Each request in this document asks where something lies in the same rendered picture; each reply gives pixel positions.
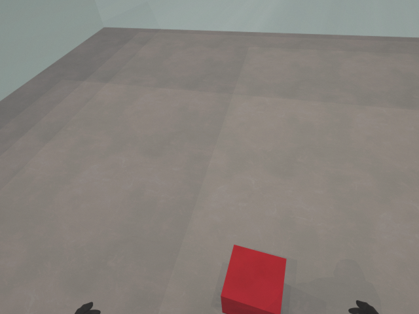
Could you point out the right robot hand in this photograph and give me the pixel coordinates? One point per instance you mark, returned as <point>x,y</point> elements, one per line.
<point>363,308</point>

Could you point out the carton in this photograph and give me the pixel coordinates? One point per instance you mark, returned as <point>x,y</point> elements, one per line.
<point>253,283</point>

